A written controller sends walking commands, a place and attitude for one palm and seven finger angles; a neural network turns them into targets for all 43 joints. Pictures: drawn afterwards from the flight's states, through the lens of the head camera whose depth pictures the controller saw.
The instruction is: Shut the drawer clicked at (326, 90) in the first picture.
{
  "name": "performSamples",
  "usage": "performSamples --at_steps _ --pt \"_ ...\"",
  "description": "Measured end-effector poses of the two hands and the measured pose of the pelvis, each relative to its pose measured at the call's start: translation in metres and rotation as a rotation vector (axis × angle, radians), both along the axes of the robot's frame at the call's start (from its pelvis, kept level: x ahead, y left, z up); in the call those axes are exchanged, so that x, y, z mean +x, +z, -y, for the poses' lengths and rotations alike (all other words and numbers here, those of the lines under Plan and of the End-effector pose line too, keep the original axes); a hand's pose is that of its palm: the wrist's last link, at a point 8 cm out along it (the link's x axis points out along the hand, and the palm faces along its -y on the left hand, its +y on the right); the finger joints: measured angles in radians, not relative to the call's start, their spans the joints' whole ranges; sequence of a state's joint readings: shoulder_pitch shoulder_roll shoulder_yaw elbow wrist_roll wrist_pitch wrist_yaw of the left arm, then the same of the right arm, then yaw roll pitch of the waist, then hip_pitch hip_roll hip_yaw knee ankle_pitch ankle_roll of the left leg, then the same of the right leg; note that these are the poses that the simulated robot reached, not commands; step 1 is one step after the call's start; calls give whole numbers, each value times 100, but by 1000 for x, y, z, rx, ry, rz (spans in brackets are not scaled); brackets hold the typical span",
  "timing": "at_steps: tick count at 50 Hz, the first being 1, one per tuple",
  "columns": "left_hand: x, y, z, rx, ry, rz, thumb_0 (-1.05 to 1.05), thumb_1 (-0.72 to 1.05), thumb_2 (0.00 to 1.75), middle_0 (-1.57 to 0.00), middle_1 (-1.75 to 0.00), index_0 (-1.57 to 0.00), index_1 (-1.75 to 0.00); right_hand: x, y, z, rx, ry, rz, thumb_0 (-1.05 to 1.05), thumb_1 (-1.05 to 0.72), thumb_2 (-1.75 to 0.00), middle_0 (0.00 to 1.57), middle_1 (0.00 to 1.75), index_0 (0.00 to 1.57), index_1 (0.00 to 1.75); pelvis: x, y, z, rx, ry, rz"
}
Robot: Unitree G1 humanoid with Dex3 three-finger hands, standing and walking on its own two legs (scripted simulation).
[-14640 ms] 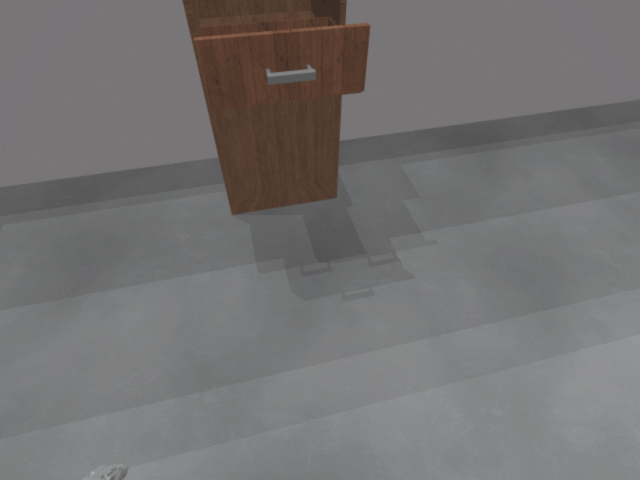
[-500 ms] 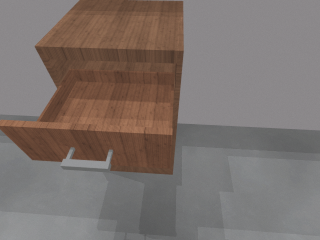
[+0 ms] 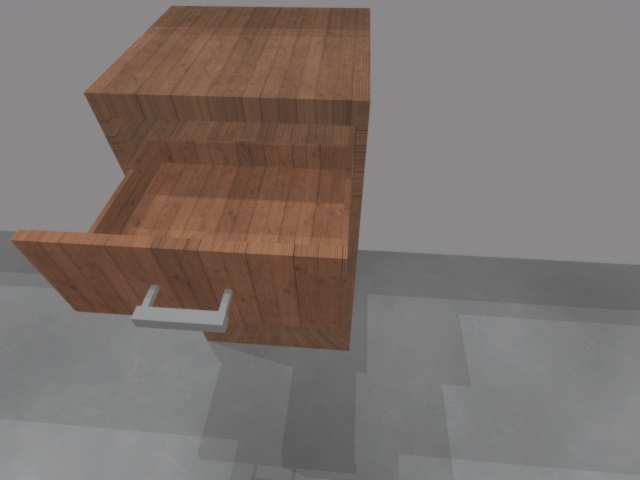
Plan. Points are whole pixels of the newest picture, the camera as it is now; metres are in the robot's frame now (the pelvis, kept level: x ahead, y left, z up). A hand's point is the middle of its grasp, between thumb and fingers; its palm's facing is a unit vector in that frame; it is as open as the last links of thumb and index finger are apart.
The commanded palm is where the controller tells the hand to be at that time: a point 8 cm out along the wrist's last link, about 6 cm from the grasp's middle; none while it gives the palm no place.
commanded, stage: raise the hand and make a fist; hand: left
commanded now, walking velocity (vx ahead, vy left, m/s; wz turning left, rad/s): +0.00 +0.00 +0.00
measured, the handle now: (185, 306) +0.34 +0.22 +0.01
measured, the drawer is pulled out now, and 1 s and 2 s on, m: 0.30 0.30 0.30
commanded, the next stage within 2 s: bring the fist close to the handle in 1.80 s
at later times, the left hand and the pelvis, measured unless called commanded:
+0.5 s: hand out of the picture +0.12 +0.17 +0.00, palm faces +0.07 -1.00 -0.04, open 5.0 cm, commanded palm +0.11 +0.22 +0.00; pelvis -0.04 +0.01 -0.07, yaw +3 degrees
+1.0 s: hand (168, 434) +0.16 +0.17 +0.05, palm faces +0.02 -1.00 -0.07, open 3.1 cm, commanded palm +0.12 +0.23 +0.06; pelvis -0.01 +0.03 -0.04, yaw +2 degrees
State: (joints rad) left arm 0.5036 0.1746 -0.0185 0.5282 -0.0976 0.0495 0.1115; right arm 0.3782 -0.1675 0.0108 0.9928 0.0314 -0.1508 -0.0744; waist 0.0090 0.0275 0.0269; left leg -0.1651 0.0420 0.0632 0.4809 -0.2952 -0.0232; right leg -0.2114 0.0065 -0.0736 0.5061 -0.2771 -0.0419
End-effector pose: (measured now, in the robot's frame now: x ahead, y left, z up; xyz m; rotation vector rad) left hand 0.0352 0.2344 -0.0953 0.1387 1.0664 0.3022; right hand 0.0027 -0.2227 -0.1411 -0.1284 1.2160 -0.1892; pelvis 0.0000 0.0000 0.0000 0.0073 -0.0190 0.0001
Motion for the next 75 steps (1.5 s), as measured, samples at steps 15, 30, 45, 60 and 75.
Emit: performSamples --at_steps 15,30,45,60,75 --pt "93 84 40 -207 -324 1055 1 92 90 -43 -55 -43 -55 187 85 26 -157 218 831 1 -91 -90 19 30 20 30 -34 -54 -8 11 8 -138" --pt "92 111 22 -133 -371 1065 1 90 90 -73 -87 -73 -87 154 17 -61 72 283 652 1 -90 -89 20 30 21 30 -41 -65 -17 -44 52 -156" --pt "99 139 10 -84 -315 1033 1 90 90 -103 -120 -103 -120 130 29 -8 -75 172 587 1 -90 -89 20 30 20 30 -21 -48 -25 -28 31 -141" --pt "106 173 -7 -42 -306 1059 1 90 90 -132 -151 -132 -151 201 67 -42 6 242 773 1 -90 -90 20 30 20 30 0 -33 -23 -31 43 -93" --pt "107 201 -22 -35 -321 1075 1 90 90 -140 -159 -140 -159 202 77 -48 31 264 802 1 -90 -89 20 30 20 30 6 -21 -22 -31 47 -41"
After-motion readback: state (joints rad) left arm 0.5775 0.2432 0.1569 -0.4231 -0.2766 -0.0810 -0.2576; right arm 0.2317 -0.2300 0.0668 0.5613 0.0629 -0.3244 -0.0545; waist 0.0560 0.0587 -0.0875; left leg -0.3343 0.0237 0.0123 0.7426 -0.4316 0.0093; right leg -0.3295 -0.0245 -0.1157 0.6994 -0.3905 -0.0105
